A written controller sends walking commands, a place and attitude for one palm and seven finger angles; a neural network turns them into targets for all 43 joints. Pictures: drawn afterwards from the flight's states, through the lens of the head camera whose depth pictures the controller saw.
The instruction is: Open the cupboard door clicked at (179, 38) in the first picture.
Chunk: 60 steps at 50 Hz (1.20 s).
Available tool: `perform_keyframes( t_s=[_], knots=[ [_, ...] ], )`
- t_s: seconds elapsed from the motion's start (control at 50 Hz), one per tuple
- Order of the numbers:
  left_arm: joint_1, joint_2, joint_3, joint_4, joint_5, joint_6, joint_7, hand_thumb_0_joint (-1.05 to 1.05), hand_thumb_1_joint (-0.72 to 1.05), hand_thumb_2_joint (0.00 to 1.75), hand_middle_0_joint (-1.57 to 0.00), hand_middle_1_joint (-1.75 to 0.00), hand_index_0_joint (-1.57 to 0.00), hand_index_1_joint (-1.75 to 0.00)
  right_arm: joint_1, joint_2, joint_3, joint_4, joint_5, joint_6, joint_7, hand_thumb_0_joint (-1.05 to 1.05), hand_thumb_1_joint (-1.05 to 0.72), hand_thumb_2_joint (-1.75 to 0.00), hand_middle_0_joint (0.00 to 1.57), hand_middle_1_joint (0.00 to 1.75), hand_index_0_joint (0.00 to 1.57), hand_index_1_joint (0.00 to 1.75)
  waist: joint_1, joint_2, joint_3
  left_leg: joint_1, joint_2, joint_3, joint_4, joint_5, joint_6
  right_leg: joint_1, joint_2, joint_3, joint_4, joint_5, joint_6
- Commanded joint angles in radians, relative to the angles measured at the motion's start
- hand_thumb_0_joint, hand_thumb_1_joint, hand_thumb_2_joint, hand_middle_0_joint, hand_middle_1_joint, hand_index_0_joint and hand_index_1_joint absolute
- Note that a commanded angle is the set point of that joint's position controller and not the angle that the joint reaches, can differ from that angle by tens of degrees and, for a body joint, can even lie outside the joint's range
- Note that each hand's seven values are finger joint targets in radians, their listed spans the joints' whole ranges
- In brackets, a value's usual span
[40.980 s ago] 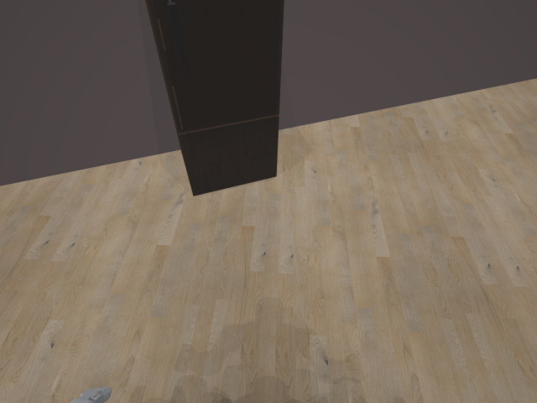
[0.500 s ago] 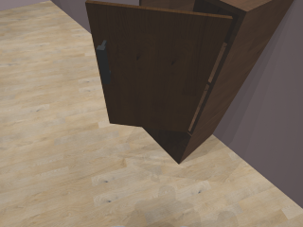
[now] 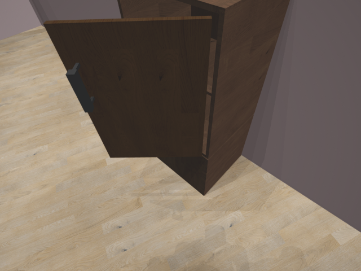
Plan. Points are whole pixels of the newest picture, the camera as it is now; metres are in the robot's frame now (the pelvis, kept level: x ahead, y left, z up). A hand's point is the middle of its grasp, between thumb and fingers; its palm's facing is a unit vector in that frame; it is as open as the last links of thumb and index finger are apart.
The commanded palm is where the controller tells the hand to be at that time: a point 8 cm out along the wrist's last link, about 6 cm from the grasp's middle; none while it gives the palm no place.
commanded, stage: come to a stop and stand still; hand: left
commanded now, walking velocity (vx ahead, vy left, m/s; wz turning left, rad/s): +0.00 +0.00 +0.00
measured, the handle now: (83, 88) +0.60 +0.31 +0.07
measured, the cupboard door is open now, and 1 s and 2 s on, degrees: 43 43 43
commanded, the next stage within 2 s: look again from close up in 0.52 s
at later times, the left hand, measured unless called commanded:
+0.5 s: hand out of the picture -0.03 +0.14 -0.17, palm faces +0.05 -0.99 -0.16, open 7.3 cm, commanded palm none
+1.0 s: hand out of the picture +0.05 +0.22 -0.16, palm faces +0.03 -0.96 -0.28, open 7.4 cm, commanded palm none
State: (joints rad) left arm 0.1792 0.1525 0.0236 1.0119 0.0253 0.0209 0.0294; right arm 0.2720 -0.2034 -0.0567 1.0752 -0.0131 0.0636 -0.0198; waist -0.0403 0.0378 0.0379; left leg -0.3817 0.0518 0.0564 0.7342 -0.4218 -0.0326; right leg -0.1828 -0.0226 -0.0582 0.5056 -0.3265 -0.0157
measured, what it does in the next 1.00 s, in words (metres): steps on the spot: left foot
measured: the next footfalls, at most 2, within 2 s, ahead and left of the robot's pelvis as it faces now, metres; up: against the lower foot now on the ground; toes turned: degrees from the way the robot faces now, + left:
left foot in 0.10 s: +0.03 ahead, +0.12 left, +0.00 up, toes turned +4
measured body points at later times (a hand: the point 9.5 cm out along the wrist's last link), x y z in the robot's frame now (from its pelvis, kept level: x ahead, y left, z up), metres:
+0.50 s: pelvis +0.00 -0.02 +0.01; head +0.01 -0.02 +0.46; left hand -0.03 +0.19 -0.16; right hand +0.00 -0.24 -0.15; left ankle -0.01 +0.11 -0.74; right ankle -0.04 -0.11 -0.74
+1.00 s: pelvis -0.01 +0.01 +0.00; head -0.03 +0.00 +0.45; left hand +0.05 +0.27 -0.14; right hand +0.07 -0.25 -0.14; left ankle -0.01 +0.11 -0.74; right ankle -0.04 -0.11 -0.74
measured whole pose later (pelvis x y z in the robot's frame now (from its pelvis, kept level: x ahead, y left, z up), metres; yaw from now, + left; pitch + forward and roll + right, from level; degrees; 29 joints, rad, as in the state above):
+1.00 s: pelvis -0.01 +0.01 +0.00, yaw +0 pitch -3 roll +0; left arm 0.24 0.24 0.01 1.00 0.02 -0.01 0.04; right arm 0.20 -0.22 -0.02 1.01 -0.02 -0.01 -0.03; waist 0.00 0.01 0.00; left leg -0.20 0.02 0.07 0.53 -0.28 0.01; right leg -0.14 -0.01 -0.06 0.51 -0.32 -0.01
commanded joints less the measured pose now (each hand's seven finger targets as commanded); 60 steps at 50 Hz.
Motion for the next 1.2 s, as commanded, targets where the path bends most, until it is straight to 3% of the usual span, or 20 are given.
perform_keyframes(
  t_s=[0.0,0.04,0.08,0.12,0.16,0.3,0.42,0.58,0.6,0.62,0.64,0.66,0.7,0.72,0.76,0.82,0.88,0.9,1.04,1.18],
  knots=[
    [0.019,0.156,0.023,-0.017,-0.01,-0.03,0.009,0.0,0.9,0.9,-0.2,-0.3,-0.2,-0.3,0.009,-0.016,0.006,-0.026,0.003,-0.028,-0.002,0.0,-0.9,-0.9,0.2,0.3,0.2,0.3,0.022,-0.207,-0.031,0.066,-0.016,0.004,-0.085,0.044,-0.013,0.04,-0.191,0.105,-0.127,0.61,-0.117],
    [0.027,0.147,0.024,-0.002,-0.018,-0.031,0.009,0.0,0.9,0.9,-0.2,-0.3,-0.2,-0.3,0.045,-0.008,0.011,0.001,0.0,-0.04,-0.007,0.0,-0.9,-0.9,0.2,0.3,0.2,0.3,0.01,-0.134,-0.026,0.183,-0.009,-0.012,-0.282,0.223,-0.005,0.005,-0.18,0.116,-0.08,0.514,-0.086],
    [0.068,0.106,0.011,0.011,-0.03,-0.031,0.003,0.0,0.9,0.9,-0.2,-0.3,-0.2,-0.3,0.041,-0.053,0.015,0.014,-0.006,-0.063,-0.017,0.0,-0.9,-0.9,0.2,0.3,0.2,0.3,0.038,0.007,-0.063,0.264,0.094,-0.106,-0.31,0.525,0.042,-0.017,-0.102,0.088,-0.076,0.366,-0.019],
    [0.066,0.092,0.008,0.021,-0.023,-0.026,0.007,0.0,0.9,0.9,-0.2,-0.3,-0.2,-0.3,0.02,-0.062,0.015,0.02,-0.005,-0.059,-0.022,0.0,-0.9,-0.9,0.2,0.3,0.2,0.3,0.039,-0.026,-0.007,0.216,0.103,-0.099,-0.315,0.434,0.048,-0.01,-0.088,0.104,-0.149,0.252,-0.011],
    [0.063,0.108,0.01,0.041,-0.024,-0.021,0.003,0.0,0.9,0.9,-0.2,-0.3,-0.2,-0.3,0.006,-0.04,0.022,0.035,-0.004,-0.057,-0.022,0.0,-0.9,-0.9,0.2,0.3,0.2,0.3,0.04,0.053,0.012,0.208,0.078,-0.092,-0.347,0.373,0.038,-0.004,-0.096,0.108,-0.157,0.227,-0.019],
    [0.094,0.099,0.001,0.079,-0.02,-0.033,-0.001,0.0,0.9,0.9,-0.2,-0.3,-0.2,-0.3,0.019,-0.029,0.028,0.046,-0.004,-0.054,-0.018,0.0,-0.9,-0.9,0.2,0.3,0.2,0.3,0.032,-0.097,0.045,0.235,0.052,-0.06,-0.38,0.244,0.029,-0.03,-0.097,0.126,-0.258,0.09,-0.02],
    [0.129,0.088,-0.005,0.099,-0.022,-0.041,0.001,0.0,0.9,0.9,-0.2,-0.3,-0.2,-0.3,0.032,-0.03,0.035,0.057,-0.005,-0.06,-0.018,0.0,-0.9,-0.9,0.2,0.3,0.2,0.3,0.03,-0.067,0.037,0.247,0.05,-0.059,-0.386,0.273,0.03,-0.02,-0.1,0.127,-0.26,0.118,-0.024],
    [0.176,0.071,-0.007,0.118,-0.023,-0.047,0.006,0.0,0.9,0.9,-0.2,-0.3,-0.2,-0.3,0.053,-0.018,0.041,0.071,-0.002,-0.072,-0.026,0.0,-0.9,-0.9,0.2,0.3,0.2,0.3,0.038,-0.044,0.009,0.252,0.061,-0.057,-0.382,0.362,0.031,0.037,-0.1,0.103,-0.213,0.306,-0.025],
    [0.153,0.275,-0.014,0.016,0.0,-0.065,0.014,0.0,0.9,0.9,-0.2,-0.3,-0.2,-0.3,-0.029,-0.157,0.028,-0.07,-0.002,-0.079,-0.007,0.0,-0.9,-0.9,0.2,0.3,0.2,0.3,0.02,-0.019,0.161,0.199,0.03,-0.096,-0.344,0.35,0.037,-0.08,-0.086,0.092,-0.2,0.29,-0.015],
    [0.148,0.197,0.018,0.015,-0.007,-0.073,0.017,0.0,0.9,0.9,-0.2,-0.3,-0.2,-0.3,-0.012,-0.13,0.009,-0.084,-0.011,-0.102,-0.016,0.0,-0.9,-0.9,0.2,0.3,0.2,0.3,0.027,0.102,-0.012,0.207,0.05,-0.081,-0.284,0.365,0.056,-0.023,-0.119,0.125,-0.119,0.273,-0.033],
    [0.149,0.211,0.033,0.015,-0.002,-0.078,0.016,0.0,0.9,0.9,-0.2,-0.3,-0.2,-0.3,-0.006,-0.125,-0.003,-0.07,-0.015,-0.11,-0.027,0.0,-0.9,-0.9,0.2,0.3,0.2,0.3,0.025,0.113,-0.106,0.22,0.046,-0.083,-0.248,0.439,0.066,0.031,-0.116,0.129,-0.082,0.428,-0.055],
    [0.171,0.19,0.022,0.013,-0.008,-0.08,0.016,0.0,0.9,0.9,-0.2,-0.3,-0.2,-0.3,0.016,-0.103,0.006,-0.073,-0.009,-0.114,-0.031,0.0,-0.9,-0.9,0.2,0.3,0.2,0.3,0.033,0.065,-0.17,0.231,0.045,-0.078,-0.226,0.456,0.069,0.083,-0.126,0.122,-0.071,0.519,-0.062],
    [0.198,0.152,0.014,0.007,-0.006,-0.07,0.018,0.0,0.9,0.9,-0.2,-0.3,-0.2,-0.3,0.042,-0.061,0.016,-0.084,-0.008,-0.104,-0.026,0.0,-0.9,-0.9,0.2,0.3,0.2,0.3,0.036,-0.123,-0.164,0.165,0.021,-0.047,-0.213,0.374,0.066,0.134,-0.136,0.124,-0.057,0.666,-0.054],
    [0.188,0.156,0.017,0.005,-0.007,-0.066,0.02,0.0,0.9,0.9,-0.2,-0.3,-0.2,-0.3,0.039,-0.071,0.011,-0.085,-0.007,-0.097,-0.024,0.0,-0.9,-0.9,0.2,0.3,0.2,0.3,0.034,-0.183,-0.109,0.127,0.012,-0.037,-0.215,0.302,0.063,0.121,-0.142,0.117,-0.059,0.655,-0.056],
    [0.17,0.171,0.021,-0.017,-0.006,-0.062,0.021,0.0,0.9,0.9,-0.2,-0.3,-0.2,-0.3,0.024,-0.096,0.005,-0.099,-0.005,-0.094,-0.023,0.0,-0.9,-0.9,0.2,0.3,0.2,0.3,0.033,-0.183,-0.064,0.121,0.016,-0.036,-0.233,0.326,0.068,0.099,-0.133,0.108,-0.042,0.683,-0.058],
    [0.159,0.174,0.016,-0.038,-0.01,-0.053,0.022,0.0,0.9,0.9,-0.2,-0.3,-0.2,-0.3,0.009,-0.101,0.011,-0.098,-0.007,-0.09,-0.02,0.0,-0.9,-0.9,0.2,0.3,0.2,0.3,0.037,-0.081,-0.052,0.182,0.038,-0.044,-0.242,0.482,0.072,0.051,-0.104,0.083,-0.027,0.588,-0.042],
    [0.126,0.197,0.016,-0.054,-0.012,-0.047,0.017,0.0,0.9,0.9,-0.2,-0.3,-0.2,-0.3,-0.027,-0.136,0.01,-0.104,-0.009,-0.088,-0.018,0.0,-0.9,-0.9,0.2,0.3,0.2,0.3,0.041,-0.013,-0.019,0.188,0.058,-0.068,-0.268,0.495,0.078,0.006,-0.09,0.08,-0.052,0.405,-0.033],
    [0.124,0.191,0.012,-0.057,-0.009,-0.045,0.016,0.0,0.9,0.9,-0.2,-0.3,-0.2,-0.3,-0.033,-0.131,0.012,-0.105,-0.01,-0.088,-0.015,0.0,-0.9,-0.9,0.2,0.3,0.2,0.3,0.044,-0.022,-0.016,0.196,0.062,-0.067,-0.269,0.514,0.08,0.003,-0.083,0.08,-0.059,0.388,-0.031],
    [0.071,0.222,0.005,-0.061,-0.01,-0.039,0.004,0.0,0.9,0.9,-0.2,-0.3,-0.2,-0.3,-0.083,-0.167,0.019,-0.109,-0.01,-0.089,-0.003,0.0,-0.9,-0.9,0.2,0.3,0.2,0.3,0.042,-0.024,0.01,0.173,0.063,-0.094,-0.355,0.319,0.077,-0.019,-0.083,0.094,-0.129,0.161,-0.016],
    [0.076,0.214,-0.001,-0.038,-0.008,-0.035,-0.001,0.0,0.9,0.9,-0.2,-0.3,-0.2,-0.3,-0.08,-0.173,0.024,-0.091,-0.008,-0.089,0.002,0.0,-0.9,-0.9,0.2,0.3,0.2,0.3,0.042,-0.032,0.007,0.153,0.064,-0.111,-0.421,0.188,0.074,-0.013,-0.086,0.09,-0.155,0.101,-0.006]
  ],
)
